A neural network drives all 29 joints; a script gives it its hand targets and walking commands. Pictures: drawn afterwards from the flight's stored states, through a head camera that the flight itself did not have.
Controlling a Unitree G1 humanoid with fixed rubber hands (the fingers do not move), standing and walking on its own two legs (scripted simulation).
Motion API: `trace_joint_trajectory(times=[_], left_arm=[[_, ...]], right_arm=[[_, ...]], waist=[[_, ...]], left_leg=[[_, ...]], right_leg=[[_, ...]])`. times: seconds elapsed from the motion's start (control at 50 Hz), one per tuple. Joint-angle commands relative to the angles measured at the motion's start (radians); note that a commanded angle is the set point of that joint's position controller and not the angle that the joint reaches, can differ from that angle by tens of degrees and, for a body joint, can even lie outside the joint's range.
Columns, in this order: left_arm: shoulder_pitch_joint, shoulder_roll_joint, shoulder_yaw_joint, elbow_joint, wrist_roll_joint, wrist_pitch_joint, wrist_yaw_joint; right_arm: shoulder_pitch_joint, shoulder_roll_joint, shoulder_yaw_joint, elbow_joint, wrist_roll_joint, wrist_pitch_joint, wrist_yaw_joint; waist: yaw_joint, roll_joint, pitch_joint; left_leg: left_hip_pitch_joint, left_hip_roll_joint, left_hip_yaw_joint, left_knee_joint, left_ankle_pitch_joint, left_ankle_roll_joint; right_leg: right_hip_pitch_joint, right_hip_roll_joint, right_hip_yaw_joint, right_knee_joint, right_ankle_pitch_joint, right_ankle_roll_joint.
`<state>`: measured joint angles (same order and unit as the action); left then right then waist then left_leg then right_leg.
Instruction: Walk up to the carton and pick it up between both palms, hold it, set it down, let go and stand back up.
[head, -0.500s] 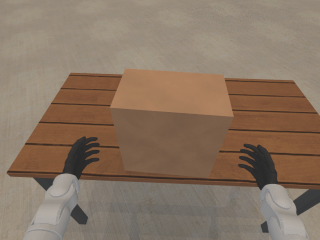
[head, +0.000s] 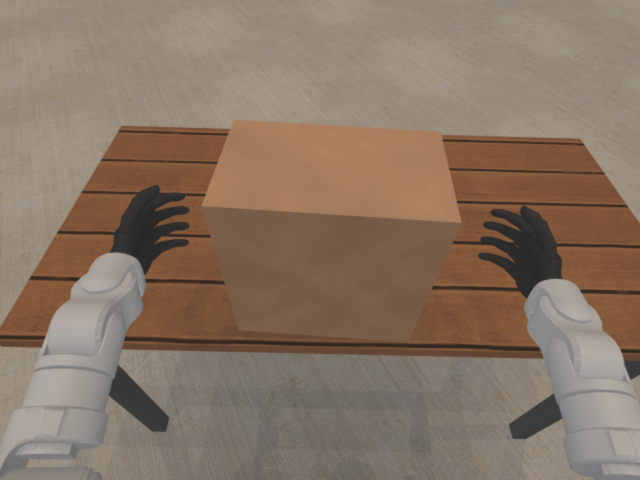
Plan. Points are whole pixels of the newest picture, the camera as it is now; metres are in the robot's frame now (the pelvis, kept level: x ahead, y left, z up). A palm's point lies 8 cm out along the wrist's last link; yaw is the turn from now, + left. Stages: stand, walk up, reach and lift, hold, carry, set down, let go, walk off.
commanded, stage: reach and lift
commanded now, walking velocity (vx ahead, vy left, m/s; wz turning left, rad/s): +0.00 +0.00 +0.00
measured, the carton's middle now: (329, 241) +0.44 -0.03 +0.04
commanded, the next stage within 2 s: none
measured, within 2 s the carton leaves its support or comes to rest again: neither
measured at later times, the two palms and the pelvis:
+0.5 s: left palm (138, 181) +0.43 +0.20 +0.17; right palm (546, 207) +0.39 -0.28 +0.15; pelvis +0.00 +0.00 +0.00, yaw +0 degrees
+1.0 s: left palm (144, 145) +0.47 +0.19 +0.19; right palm (534, 170) +0.43 -0.27 +0.17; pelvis +0.00 +0.00 +0.00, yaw +1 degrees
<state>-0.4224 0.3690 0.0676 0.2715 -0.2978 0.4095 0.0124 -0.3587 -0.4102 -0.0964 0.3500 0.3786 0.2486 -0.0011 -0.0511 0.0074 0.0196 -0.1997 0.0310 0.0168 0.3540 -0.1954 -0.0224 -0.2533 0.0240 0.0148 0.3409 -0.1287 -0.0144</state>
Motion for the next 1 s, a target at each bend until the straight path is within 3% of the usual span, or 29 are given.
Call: trace_joint_trajectory(times=[0.0, 0.08, 0.2, 0.3, 0.44, 0.52, 0.56, 0.7, 0.8, 0.9, 0.98], left_arm=[[-0.459, 0.195, 0.081, -0.161, 0.007, -0.004, 0.003], [-0.545, 0.214, 0.075, -0.143, 0.008, 0.016, 0.011], [-0.64, 0.238, 0.078, -0.109, 0.016, 0.046, 0.015], [-0.733, 0.244, 0.056, -0.015, 0.016, 0.067, 0.019], [-0.87, 0.273, 0.04, 0.053, 0.005, 0.074, 0.026], [-0.965, 0.287, 0.011, 0.15, -0.016, 0.075, 0.032], [-1.012, 0.292, -0.002, 0.141, -0.023, 0.07, 0.038], [-1.131, 0.3, -0.038, 0.292, -0.035, 0.058, 0.037], [-1.159, 0.288, -0.054, 0.356, -0.033, 0.036, 0.031], [-1.108, 0.252, -0.07, 0.469, -0.01, -0.02, 0.011], [-1.015, 0.204, -0.068, 0.491, 0.024, -0.092, -0.006]], right_arm=[[-0.438, -0.241, -0.083, -0.158, 0.013, -0.019, 0.002], [-0.526, -0.267, -0.083, -0.13, 0.022, -0.004, 0.009], [-0.625, -0.299, -0.08, -0.078, 0.031, 0.007, 0.006], [-0.719, -0.311, -0.062, 0.004, 0.042, 0.031, 0.017], [-0.852, -0.337, -0.043, 0.072, 0.058, 0.041, 0.023], [-0.946, -0.34, -0.031, 0.152, 0.063, 0.058, 0.026], [-0.991, -0.349, -0.029, 0.155, 0.065, 0.055, 0.025], [-1.109, -0.358, 0.0, 0.29, 0.064, 0.062, 0.023], [-1.14, -0.347, 0.017, 0.337, 0.058, 0.047, 0.019], [-1.093, -0.301, 0.043, 0.433, 0.046, 0.019, 0.015], [-0.985, -0.261, 0.05, 0.452, 0.032, -0.037, 0.01]], waist=[[-0.01, -0.02, -0.52], [-0.008, -0.011, -0.579], [-0.02, -0.015, -0.659], [-0.017, -0.004, -0.656], [-0.023, -0.016, -0.722], [-0.02, -0.016, -0.707], [-0.021, -0.005, -0.76], [-0.027, -0.007, -0.782], [-0.036, -0.02, -0.829], [-0.04, -0.022, -0.75], [-0.041, 0.012, -0.704]], left_leg=[[0.07, -0.041, -0.006, -0.015, 0.223, 0.014], [0.072, -0.039, -0.004, -0.006, 0.226, 0.013], [0.073, -0.042, -0.005, 0.011, 0.276, 0.009], [0.038, -0.043, -0.007, 0.005, 0.237, 0.014], [0.048, -0.041, -0.011, 0.019, 0.262, 0.014], [-0.003, -0.041, -0.01, 0.004, 0.177, 0.023], [0.014, -0.04, -0.01, 0.011, 0.207, 0.02], [-0.012, -0.042, -0.017, 0.012, 0.207, 0.017], [0.009, -0.045, -0.016, 0.028, 0.252, 0.009], [-0.016, -0.046, -0.022, 0.016, 0.241, 0.012], [0.016, -0.052, -0.026, 0.026, 0.292, -0.003]], right_leg=[[0.232, 0.01, 0.003, 0.019, 0.343, 0.034], [0.221, 0.018, -0.005, 0.024, 0.334, 0.033], [0.253, 0.024, -0.009, 0.04, 0.426, 0.043], [0.241, 0.022, -0.009, 0.036, 0.392, 0.044], [0.242, 0.024, -0.018, 0.042, 0.443, 0.049], [0.215, 0.017, -0.017, 0.039, 0.368, 0.052], [0.223, 0.019, -0.018, 0.047, 0.397, 0.053], [0.216, 0.016, -0.028, 0.042, 0.416, 0.052], [0.231, 0.022, -0.039, 0.046, 0.472, 0.059], [0.237, 0.017, -0.04, 0.041, 0.44, 0.059], [0.236, 0.021, -0.044, 0.042, 0.465, 0.055]])
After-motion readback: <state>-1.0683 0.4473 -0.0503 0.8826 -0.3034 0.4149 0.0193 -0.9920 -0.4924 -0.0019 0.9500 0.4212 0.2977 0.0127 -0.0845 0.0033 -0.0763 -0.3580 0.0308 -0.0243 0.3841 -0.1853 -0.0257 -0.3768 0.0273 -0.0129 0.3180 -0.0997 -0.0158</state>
